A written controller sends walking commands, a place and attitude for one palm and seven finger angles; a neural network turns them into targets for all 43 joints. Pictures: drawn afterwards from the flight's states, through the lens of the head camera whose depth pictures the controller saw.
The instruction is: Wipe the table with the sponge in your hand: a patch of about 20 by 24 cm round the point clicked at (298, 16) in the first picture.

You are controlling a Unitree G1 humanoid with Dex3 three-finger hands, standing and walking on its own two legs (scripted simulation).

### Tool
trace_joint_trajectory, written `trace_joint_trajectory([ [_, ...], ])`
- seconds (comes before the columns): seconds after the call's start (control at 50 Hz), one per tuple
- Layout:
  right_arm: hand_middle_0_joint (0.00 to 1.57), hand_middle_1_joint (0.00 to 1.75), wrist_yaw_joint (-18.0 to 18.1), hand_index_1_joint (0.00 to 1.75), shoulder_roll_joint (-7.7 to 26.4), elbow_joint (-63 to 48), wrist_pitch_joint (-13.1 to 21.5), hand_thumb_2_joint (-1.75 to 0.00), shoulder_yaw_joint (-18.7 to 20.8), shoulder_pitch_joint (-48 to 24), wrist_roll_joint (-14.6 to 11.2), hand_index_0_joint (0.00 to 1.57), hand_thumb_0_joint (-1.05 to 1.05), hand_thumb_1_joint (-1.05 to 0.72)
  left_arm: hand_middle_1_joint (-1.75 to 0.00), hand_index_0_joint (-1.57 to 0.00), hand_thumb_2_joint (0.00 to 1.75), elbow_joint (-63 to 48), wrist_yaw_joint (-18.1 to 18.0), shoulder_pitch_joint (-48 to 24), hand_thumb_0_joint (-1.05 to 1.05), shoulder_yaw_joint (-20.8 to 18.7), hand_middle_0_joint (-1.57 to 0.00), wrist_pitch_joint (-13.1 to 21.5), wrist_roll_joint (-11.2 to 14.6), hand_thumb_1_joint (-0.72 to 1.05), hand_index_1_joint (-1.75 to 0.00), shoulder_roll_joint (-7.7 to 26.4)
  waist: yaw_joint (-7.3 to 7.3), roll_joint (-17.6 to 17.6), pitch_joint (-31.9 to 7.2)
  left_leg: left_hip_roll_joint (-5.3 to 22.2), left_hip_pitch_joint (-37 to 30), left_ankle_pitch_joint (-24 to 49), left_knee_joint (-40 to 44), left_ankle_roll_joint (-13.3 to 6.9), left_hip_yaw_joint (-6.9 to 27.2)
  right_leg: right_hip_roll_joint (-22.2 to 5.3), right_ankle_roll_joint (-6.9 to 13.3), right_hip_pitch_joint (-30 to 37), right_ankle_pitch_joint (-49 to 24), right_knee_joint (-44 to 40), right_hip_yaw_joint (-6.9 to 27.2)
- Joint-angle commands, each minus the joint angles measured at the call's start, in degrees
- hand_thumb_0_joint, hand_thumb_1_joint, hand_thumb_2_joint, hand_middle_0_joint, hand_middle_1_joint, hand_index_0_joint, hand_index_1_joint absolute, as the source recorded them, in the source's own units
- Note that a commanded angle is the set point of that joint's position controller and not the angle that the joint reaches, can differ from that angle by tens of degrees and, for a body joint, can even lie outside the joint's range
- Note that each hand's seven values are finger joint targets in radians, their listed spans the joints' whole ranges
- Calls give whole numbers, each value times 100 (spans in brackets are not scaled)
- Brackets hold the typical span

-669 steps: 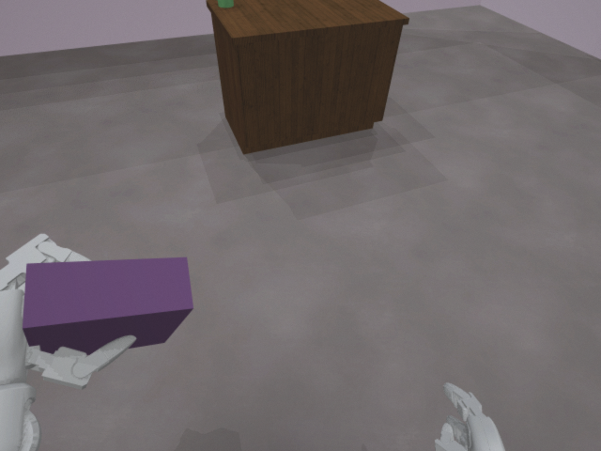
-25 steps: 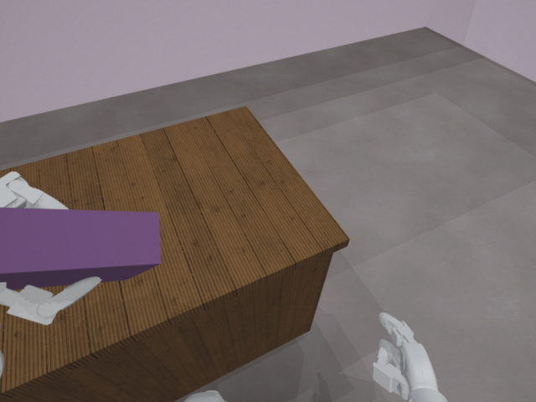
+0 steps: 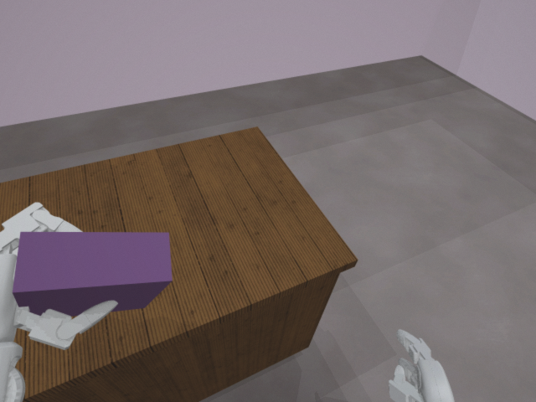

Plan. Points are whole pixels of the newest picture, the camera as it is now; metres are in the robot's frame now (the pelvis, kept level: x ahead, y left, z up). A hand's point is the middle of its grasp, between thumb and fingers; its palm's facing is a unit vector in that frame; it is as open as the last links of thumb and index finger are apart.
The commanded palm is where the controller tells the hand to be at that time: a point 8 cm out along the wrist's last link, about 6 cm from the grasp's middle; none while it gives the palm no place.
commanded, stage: come to a stop and stand still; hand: left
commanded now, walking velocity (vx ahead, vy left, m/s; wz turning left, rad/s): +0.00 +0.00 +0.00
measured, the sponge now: (117, 276) +0.22 +0.20 +0.14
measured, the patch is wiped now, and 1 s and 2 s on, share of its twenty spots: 0.00 0.00 0.00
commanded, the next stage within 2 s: look again from close up in 0.88 s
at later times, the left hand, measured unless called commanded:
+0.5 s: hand (57, 266) +0.22 +0.26 +0.16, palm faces +0.30 -0.87 -0.40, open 9.8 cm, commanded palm +0.16 +0.30 +0.17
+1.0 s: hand (49, 247) +0.24 +0.28 +0.16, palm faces +0.36 -0.86 -0.36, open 9.8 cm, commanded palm +0.18 +0.31 +0.17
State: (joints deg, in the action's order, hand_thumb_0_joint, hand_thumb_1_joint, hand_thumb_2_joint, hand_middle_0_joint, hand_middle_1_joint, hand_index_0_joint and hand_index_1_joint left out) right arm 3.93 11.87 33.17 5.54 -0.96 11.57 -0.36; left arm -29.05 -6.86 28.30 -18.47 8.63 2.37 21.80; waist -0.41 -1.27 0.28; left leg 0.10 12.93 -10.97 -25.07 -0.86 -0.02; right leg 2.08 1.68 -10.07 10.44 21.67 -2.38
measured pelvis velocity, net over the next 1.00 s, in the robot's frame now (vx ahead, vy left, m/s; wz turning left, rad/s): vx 0.02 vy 0.03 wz -0.01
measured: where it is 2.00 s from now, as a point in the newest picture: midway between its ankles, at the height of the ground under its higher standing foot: outside the picture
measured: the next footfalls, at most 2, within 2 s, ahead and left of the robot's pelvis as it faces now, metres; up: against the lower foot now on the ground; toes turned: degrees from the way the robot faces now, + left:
none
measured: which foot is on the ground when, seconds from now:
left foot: down 0.00-1.00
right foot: down 0.00-1.00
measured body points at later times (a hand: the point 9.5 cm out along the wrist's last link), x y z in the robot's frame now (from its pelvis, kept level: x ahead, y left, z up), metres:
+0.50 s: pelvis -0.01 +0.03 +0.00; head +0.01 +0.04 +0.45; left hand +0.20 +0.30 +0.18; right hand +0.15 -0.20 -0.08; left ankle +0.03 +0.11 -0.74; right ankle +0.01 -0.10 -0.74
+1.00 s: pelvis +0.02 +0.03 +0.00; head +0.04 +0.06 +0.45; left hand +0.22 +0.32 +0.18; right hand +0.22 -0.18 -0.06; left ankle +0.03 +0.11 -0.74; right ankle +0.01 -0.10 -0.74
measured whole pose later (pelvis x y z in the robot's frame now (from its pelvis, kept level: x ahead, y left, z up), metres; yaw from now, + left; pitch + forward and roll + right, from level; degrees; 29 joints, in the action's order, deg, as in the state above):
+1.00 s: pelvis +0.02 +0.03 +0.00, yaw +0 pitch +1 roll -1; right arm 1.3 9.8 32.1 8.7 -2.2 9.2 -0.1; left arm -25.7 -4.8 22.9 -20.1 13.6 2.5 22.0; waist -1.9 -2.5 2.0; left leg -1.7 13.5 -12.9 -25.8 -3.1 -1.4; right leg 0.2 -0.8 -10.5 11.7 21.7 -1.1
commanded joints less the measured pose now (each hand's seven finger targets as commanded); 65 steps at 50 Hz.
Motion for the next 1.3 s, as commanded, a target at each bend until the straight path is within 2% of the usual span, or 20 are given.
trace_joint_trajectory([
  [0.0, 20, 30, 41, 30, 637, -808, 320, -90, 202, -565, 12, 20, 0, -90, -160, -120, 130, -1019, -124, -745, 0, -593, -120, 361, 56, 10, -160, 780, 32, 553, -445, 538, 163, -240, 705, -56, 690, -530, -16, 232, -269, -411, 737],
  [0.14, 20, 30, 13, 30, 651, -799, 315, -90, 184, -590, 13, 20, 0, -90, -160, -120, 130, -1038, -147, -1063, 0, -417, -120, 319, -39, 10, -160, 688, 16, 526, -346, 513, 325, -805, 878, -72, 738, -462, -45, 253, 211, -476, 656],
  [0.2, 20, 30, 2, 30, 637, -797, 324, -90, 188, -612, 30, 20, 0, -90, -160, -120, 130, -1227, -160, -1008, 0, -601, -120, 336, -39, 10, -160, 862, 5, 622, -478, 489, 350, -695, 885, -76, 737, -453, -40, 427, 66, -437, 635],
  [0.22, 20, 30, -67, 30, 759, -783, 584, -90, 153, 122, 177, 20, 0, -90, -160, -120, 130, -2412, -147, -6975, 0, -3861, -120, 998, -955, 10, -160, 5490, -95, -154, 716, 599, 1114, 130, -143, -215, 174, -725, -463, -894, -60, -846, 814],
  [0.24, 20, 30, -80, 30, 120, -424, 543, -90, -49, -344, 53, 20, 0, -90, -160, -120, 130, 852, 105, -3682, 0, -1587, -120, 799, -332, 10, -160, 1929, -35, -136, -766, 187, -93, 517, -154, -198, 261, -923, 12, -687, 249, -517, 856],
  [0.26, 20, 30, -98, 30, 624, -708, 682, -90, 302, -259, 21, 20, 0, -90, -160, -120, 130, 1303, 206, -1977, 0, -1116, -120, 775, -115, 10, -160, 1195, -346, 506, -638, 170, -327, 333, -253, -18, 135, -808, -7, -527, -148, -727, 1499],
  [0.28, 20, 30, -210, 30, 687, -749, 661, -90, 301, -158, 14, 20, 0, -90, -160, -120, 130, 333, 265, -1693, 0, -693, -120, 892, 43, 10, -160, 933, -223, 837, -864, 141, -139, 97, -7, -40, 220, -865, -4, 31, -127, -493, 1319],
  [0.3, 20, 30, -344, 30, 608, -733, 711, -90, 307, -331, -51, 20, 0, -90, -160, -120, 130, 3, 300, -1298, 0, -445, -120, 967, 125, 10, -160, 499, -202, 1001, -1100, 220, -261, 189, 147, -53, 208, -746, 5, 289, -197, -222, 1097],
  [0.38, 20, 30, -392, 30, 687, -839, 756, -90, 284, -413, -17, 20, 0, -90, -160, -120, 130, -788, 175, -668, 0, -630, -120, 1014, 80, 10, -160, 924, -258, 67, -739, 320, 256, -585, 590, -73, 442, -461, -83, 228, 539, -218, 767],
  [0.4, 20, 30, -383, 30, 698, -815, 762, -90, 269, -523, -50, 20, 0, -90, -160, -120, 130, -725, 122, -557, 0, -851, -120, 1006, 95, 10, -160, 1076, -235, 231, -639, 381, 329, -747, 722, -91, 487, -395, -90, 189, 529, -130, 641],
  [0.42, 20, 30, -340, 30, 678, -847, 757, -90, 249, -471, -50, 20, 0, -90, -160, -120, 130, -696, 120, -696, 0, -851, -120, 1044, 86, 10, -160, 1039, -214, 130, -551, 433, 552, -981, 860, -105, 612, -375, -113, 251, 581, -34, 518],
  [0.48, 20, 30, -216, 30, 675, -869, 785, -90, 255, -440, -42, 20, 0, -90, -160, -120, 130, -714, 93, -1080, 0, -1236, -120, 1164, 69, 10, -160, 1353, -190, 284, -468, 537, 875, -1244, 998, -188, 755, -341, -150, 522, 280, 227, 466],
  [0.5, 20, 30, -195, 30, 670, -862, 802, -90, 239, -497, -51, 20, 0, -90, -160, -120, 130, -864, 93, -1292, 0, -1353, -120, 1196, 74, 10, -160, 1499, -160, 495, -468, 547, 843, -1167, 992, -195, 756, -346, -150, 514, 146, 298, 441],
  [0.6, 20, 30, -229, 30, 645, -784, 956, -90, 236, -438, -29, 20, 0, -90, -160, -120, 130, -1126, 136, -1463, 0, -903, -120, 1255, 82, 10, -160, 1096, -123, 896, -755, 438, 157, 155, 573, -75, 608, -447, -60, 403, -508, 270, 482],
  [0.72, 20, 30, -310, 30, 688, -697, 909, -90, 278, -379, 11, 20, 0, -90, -160, -120, 130, -1043, 89, -1119, 0, -617, -120, 1107, 35, 10, -160, 786, -122, 683, -910, 515, -252, 1575, 351, 118, 533, -402, -72, 332, -960, 243, 413],
  [0.8, 20, 30, -276, 30, 683, -739, 741, -90, 276, -440, 7, 20, 0, -90, -160, -120, 130, -869, 57, -987, 0, -880, -120, 986, 52, 10, -160, 986, -113, 524, -856, 499, -134, 1497, 382, 150, 514, -383, -77, 421, -1065, 126, 426],
  [0.82, 20, 30, -268, 30, 664, -776, 691, -90, 254, -431, 11, 20, 0, -90, -160, -120, 130, -812, 80, -982, 0, -766, -120, 978, 76, 10, -160, 841, -103, 482, -832, 489, -84, 1443, 403, 151, 513, -388, -80, 424, -1040, 95, 387],
  [1.0, 20, 30, -177, 30, 669, -895, 588, -90, 240, -572, 16, 20, 0, -90, -160, -120, 130, -1230, 45, -1075, 0, -814, -120, 874, 89, 10, -160, 974, -79, 680, -945, 431, -171, 1120, 451, 88, 466, -391, -89, 535, -1129, -42, 431],
  [1.12, 20, 30, -145, 30, 668, -865, 549, -90, 247, -543, 9, 20, 0, -90, -160, -120, 130, -1008, 14, -967, 0, -685, -120, 784, 86, 10, -160, 816, -72, 494, -888, 399, -205, 988, 420, 55, 440, -441, -78, 500, -1167, -162, 490],
  [1.28, 20, 30, -123, 30, 714, -882, 518, -90, 279, -547, -9, 20, 0, -90, -160, -120, 130, -1068, -2, -856, 0, -720, -120, 748, 86, 10, -160, 884, -70, 436, -843, 363, -149, 876, 447, 32, 462, -450, -70, 525, -1101, -227, 513],
])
